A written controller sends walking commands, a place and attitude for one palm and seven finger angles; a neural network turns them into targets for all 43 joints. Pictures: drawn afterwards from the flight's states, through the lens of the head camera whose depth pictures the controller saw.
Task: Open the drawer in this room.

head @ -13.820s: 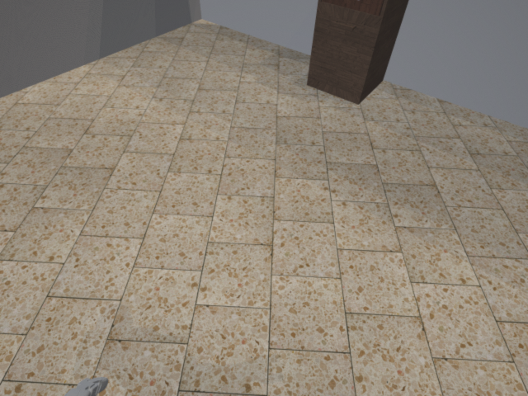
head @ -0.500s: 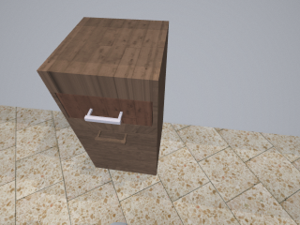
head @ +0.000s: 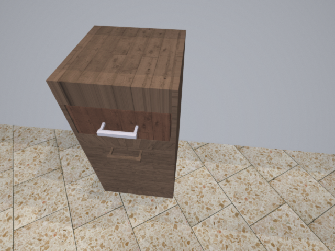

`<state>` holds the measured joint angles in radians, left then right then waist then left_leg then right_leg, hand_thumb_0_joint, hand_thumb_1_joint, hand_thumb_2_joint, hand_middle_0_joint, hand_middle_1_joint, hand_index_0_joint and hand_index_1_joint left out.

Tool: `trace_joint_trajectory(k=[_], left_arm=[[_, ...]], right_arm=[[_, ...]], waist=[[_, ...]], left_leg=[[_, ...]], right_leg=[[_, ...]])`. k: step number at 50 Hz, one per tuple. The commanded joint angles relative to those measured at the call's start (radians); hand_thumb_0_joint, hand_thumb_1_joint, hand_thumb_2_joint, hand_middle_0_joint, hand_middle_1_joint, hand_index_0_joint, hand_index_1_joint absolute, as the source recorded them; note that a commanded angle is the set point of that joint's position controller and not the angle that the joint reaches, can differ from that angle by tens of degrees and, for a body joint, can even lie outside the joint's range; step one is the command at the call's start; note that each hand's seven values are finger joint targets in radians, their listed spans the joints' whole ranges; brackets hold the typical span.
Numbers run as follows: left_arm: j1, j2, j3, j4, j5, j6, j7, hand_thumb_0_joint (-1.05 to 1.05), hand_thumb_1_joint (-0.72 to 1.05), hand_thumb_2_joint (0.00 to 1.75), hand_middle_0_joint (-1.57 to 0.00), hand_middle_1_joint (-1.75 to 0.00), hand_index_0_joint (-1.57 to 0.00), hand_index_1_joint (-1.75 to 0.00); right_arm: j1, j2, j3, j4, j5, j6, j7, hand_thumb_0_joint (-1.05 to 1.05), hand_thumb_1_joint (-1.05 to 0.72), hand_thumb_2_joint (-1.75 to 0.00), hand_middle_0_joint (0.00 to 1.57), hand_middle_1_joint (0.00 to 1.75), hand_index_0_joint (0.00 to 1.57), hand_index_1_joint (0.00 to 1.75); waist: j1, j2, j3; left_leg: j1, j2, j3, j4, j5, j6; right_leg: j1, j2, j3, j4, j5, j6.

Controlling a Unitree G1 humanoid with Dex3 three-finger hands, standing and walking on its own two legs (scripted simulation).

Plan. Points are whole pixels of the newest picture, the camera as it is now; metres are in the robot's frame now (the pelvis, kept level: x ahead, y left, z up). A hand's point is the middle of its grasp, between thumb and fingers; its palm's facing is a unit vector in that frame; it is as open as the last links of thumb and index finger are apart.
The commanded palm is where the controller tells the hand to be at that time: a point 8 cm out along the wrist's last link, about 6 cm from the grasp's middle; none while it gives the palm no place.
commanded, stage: look again from close up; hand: left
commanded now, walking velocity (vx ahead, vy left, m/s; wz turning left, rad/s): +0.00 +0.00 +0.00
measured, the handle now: (118, 130) +0.54 +0.23 -0.11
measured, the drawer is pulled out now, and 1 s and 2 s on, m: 0.00 0.00 0.00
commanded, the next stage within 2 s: raise the hand with hooked fingers in 0.62 s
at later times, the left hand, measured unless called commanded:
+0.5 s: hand out of the picture +0.06 +0.22 -0.17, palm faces +0.02 -0.98 -0.21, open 7.4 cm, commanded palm none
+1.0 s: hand (75, 208) +0.22 +0.24 -0.02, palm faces +0.00 -0.47 -0.88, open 7.9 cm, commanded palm +0.14 +0.28 -0.03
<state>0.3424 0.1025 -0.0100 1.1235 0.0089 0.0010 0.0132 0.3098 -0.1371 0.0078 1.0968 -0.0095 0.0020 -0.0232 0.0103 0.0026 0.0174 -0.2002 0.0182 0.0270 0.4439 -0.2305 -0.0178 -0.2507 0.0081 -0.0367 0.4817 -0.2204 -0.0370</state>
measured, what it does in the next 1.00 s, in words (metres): shifts its weight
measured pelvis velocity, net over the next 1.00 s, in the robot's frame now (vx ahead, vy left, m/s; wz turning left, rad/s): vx -0.01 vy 0.05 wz -0.03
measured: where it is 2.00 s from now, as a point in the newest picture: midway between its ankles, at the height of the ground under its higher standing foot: outside the picture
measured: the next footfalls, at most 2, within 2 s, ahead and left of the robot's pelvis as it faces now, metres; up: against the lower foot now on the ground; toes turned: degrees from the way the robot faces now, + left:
none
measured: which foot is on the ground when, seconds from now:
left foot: down 0.00-1.00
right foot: down 0.00-1.00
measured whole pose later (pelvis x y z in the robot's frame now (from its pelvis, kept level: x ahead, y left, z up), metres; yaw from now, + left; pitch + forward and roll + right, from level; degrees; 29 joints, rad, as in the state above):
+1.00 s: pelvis -0.01 +0.05 -0.02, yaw -2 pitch +3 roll +2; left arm 0.32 0.28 -0.07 0.09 0.68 0.00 0.32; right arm 0.19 -0.25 -0.01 0.65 -0.02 -0.15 -0.02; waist -0.01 0.05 -0.09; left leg -0.40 -0.05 0.10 0.67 -0.33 0.06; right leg -0.48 0.00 0.04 0.73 -0.31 -0.02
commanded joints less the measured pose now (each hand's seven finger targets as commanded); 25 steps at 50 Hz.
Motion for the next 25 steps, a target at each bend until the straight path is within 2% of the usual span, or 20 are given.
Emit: trace_joint_trajectory(k=[1, 3, 4, 5, 6, 7, 8, 9, 11, 13, 14, 15, 18, 23, 25], left_arm=[[0.043, 0.109, 0.029, -0.029, 0.000, -0.022, 0.014, 0.00, 0.90, 0.90, -0.20, -0.30, -0.20, -0.30], [0.048, 0.104, 0.028, -0.025, -0.001, -0.025, 0.014, 0.00, 0.90, 0.90, -0.20, -0.30, -0.20, -0.30], [-0.004, 0.277, 0.016, -0.116, 0.020, -0.038, 0.014, 0.00, 0.90, 0.90, -0.20, -0.30, -0.20, -0.30], [0.004, 0.210, 0.036, -0.108, 0.010, -0.034, 0.026, 0.00, 0.90, 0.90, -0.20, -0.30, -0.20, -0.30], [0.009, 0.195, 0.041, -0.107, 0.013, -0.038, 0.032, 0.00, 0.90, 0.90, -0.20, -0.30, -0.20, -0.30], [0.007, 0.200, 0.036, -0.118, 0.008, -0.036, 0.034, 0.00, 0.90, 0.90, -0.20, -0.30, -0.20, -0.30], [0.004, 0.198, 0.040, -0.129, 0.009, -0.034, 0.034, 0.00, 0.90, 0.90, -0.20, -0.30, -0.20, -0.30], [-0.005, 0.193, 0.035, -0.138, 0.008, -0.028, 0.036, 0.00, 0.90, 0.90, -0.20, -0.30, -0.20, -0.30], [-0.019, 0.187, 0.041, -0.144, 0.006, -0.031, 0.034, 0.00, 0.90, 0.90, -0.20, -0.30, -0.20, -0.30], [-0.017, 0.175, 0.038, -0.144, 0.003, -0.032, 0.033, 0.00, 0.90, 0.90, -0.20, -0.30, -0.20, -0.30], [-0.001, 0.162, 0.030, -0.144, 0.003, -0.026, 0.033, 0.00, 0.90, 0.90, -0.20, -0.30, -0.20, -0.30], [0.003, 0.160, 0.029, -0.142, 0.001, -0.025, 0.033, 0.00, 0.90, 0.90, -0.20, -0.30, -0.20, -0.30], [0.020, 0.161, 0.029, -0.137, -0.002, -0.024, 0.032, 0.00, 0.90, 0.90, -0.20, -0.30, -0.20, -0.30], [0.010, 0.160, 0.026, -0.140, -0.003, -0.021, 0.032, 0.00, 0.90, 0.90, -0.20, -0.30, -0.20, -0.30], [0.000, 0.159, 0.024, -0.140, -0.002, -0.017, 0.032, 0.00, 0.90, 0.90, -0.20, -0.30, -0.20, -0.30]], right_arm=[[0.077, -0.060, -0.003, -0.007, -0.007, -0.014, -0.008, 0.00, -0.90, -0.90, 0.20, 0.30, 0.20, 0.30], [0.088, -0.051, -0.003, 0.000, -0.007, -0.018, -0.010, 0.00, -0.90, -0.90, 0.20, 0.30, 0.20, 0.30], [0.015, -0.189, -0.042, -0.107, -0.017, -0.001, 0.008, 0.00, -0.90, -0.90, 0.20, 0.30, 0.20, 0.30], [0.014, -0.161, -0.042, -0.128, -0.022, -0.010, 0.001, 0.00, -0.90, -0.90, 0.20, 0.30, 0.20, 0.30], [0.053, -0.111, -0.040, -0.111, -0.024, -0.011, -0.004, 0.00, -0.90, -0.90, 0.20, 0.30, 0.20, 0.30], [0.085, -0.086, -0.036, -0.099, -0.019, -0.005, -0.005, 0.00, -0.90, -0.90, 0.20, 0.30, 0.20, 0.30], [0.104, -0.076, -0.038, -0.099, -0.016, -0.003, -0.006, 0.00, -0.90, -0.90, 0.20, 0.30, 0.20, 0.30], [0.119, -0.067, -0.030, -0.101, -0.019, 0.001, -0.002, 0.00, -0.90, -0.90, 0.20, 0.30, 0.20, 0.30], [0.128, -0.073, -0.032, -0.096, -0.015, -0.008, -0.003, 0.00, -0.90, -0.90, 0.20, 0.30, 0.20, 0.30], [0.114, -0.089, -0.030, -0.096, -0.012, -0.018, -0.005, 0.00, -0.90, -0.90, 0.20, 0.30, 0.20, 0.30], [0.114, -0.088, -0.023, -0.097, -0.013, -0.020, -0.003, 0.00, -0.90, -0.90, 0.20, 0.30, 0.20, 0.30], [0.103, -0.099, -0.023, -0.098, -0.011, -0.023, -0.004, 0.00, -0.90, -0.90, 0.20, 0.30, 0.20, 0.30], [0.078, -0.127, -0.023, -0.104, -0.008, -0.031, -0.009, 0.00, -0.90, -0.90, 0.20, 0.30, 0.20, 0.30], [0.059, -0.143, -0.024, -0.100, -0.007, -0.033, -0.009, 0.00, -0.90, -0.90, 0.20, 0.30, 0.20, 0.30], [0.050, -0.146, -0.024, -0.096, -0.007, -0.031, -0.007, 0.00, -0.90, -0.90, 0.20, 0.30, 0.20, 0.30]], waist=[[-0.001, 0.011, 0.075], [0.000, -0.002, 0.065], [-0.043, -0.089, 0.181], [-0.019, -0.059, 0.047], [-0.040, -0.047, -0.034], [-0.044, -0.042, -0.057], [-0.046, -0.044, -0.062], [-0.051, -0.093, -0.038], [-0.049, -0.081, 0.003], [-0.035, 0.003, 0.060], [-0.024, 0.046, 0.068], [-0.015, 0.064, 0.089], [-0.001, 0.068, 0.056], [-0.003, 0.025, 0.021], [-0.004, 0.015, 0.031]], left_leg=[[-0.069, 0.051, -0.063, -0.104, -0.057, 0.041], [-0.069, 0.053, -0.063, -0.104, -0.040, 0.041], [-0.083, 0.006, -0.077, -0.016, -0.049, 0.024], [-0.078, 0.033, -0.046, 0.065, -0.138, 0.037], [-0.061, 0.004, -0.042, 0.113, -0.074, 0.039], [-0.049, -0.006, -0.030, 0.140, -0.070, 0.035], [-0.058, -0.008, -0.027, 0.156, -0.072, 0.034], [-0.061, -0.003, -0.018, 0.158, -0.085, 0.038], [-0.070, 0.016, -0.037, 0.108, -0.037, 0.045], [-0.093, 0.042, -0.072, 0.032, 0.004, 0.048], [-0.103, 0.060, -0.083, 0.006, 0.024, 0.051], [-0.137, 0.074, -0.103, -0.019, 0.041, 0.054], [-0.130, 0.088, -0.110, -0.040, 0.127, 0.057], [-0.073, 0.087, -0.096, -0.050, 0.187, 0.056], [-0.070, 0.088, -0.097, -0.066, 0.160, 0.056]], right_leg=[[-0.020, -0.098, 0.148, -0.170, -0.138, -0.014], [-0.001, -0.097, 0.143, -0.164, -0.108, -0.016], [-0.109, -0.072, 0.155, -0.149, -0.180, -0.021], [-0.114, -0.134, 0.189, -0.156, -0.338, -0.020], [-0.071, -0.168, 0.246, -0.191, -0.290, -0.036], [-0.063, -0.192, 0.257, -0.212, -0.300, -0.044], [-0.072, -0.200, 0.266, -0.219, -0.302, -0.050], [-0.083, -0.194, 0.253, -0.222, -0.317, -0.051], [-0.095, -0.171, 0.209, -0.192, -0.238, -0.048], [-0.081, -0.121, 0.153, -0.128, -0.137, -0.034], [-0.055, -0.096, 0.130, -0.093, -0.084, -0.025], [-0.025, -0.085, 0.107, -0.072, -0.027, -0.016], [0.055, -0.081, 0.085, -0.035, 0.098, -0.004], [0.086, -0.091, 0.078, -0.033, 0.158, 0.011], [0.084, -0.091, 0.074, -0.038, 0.135, 0.017]])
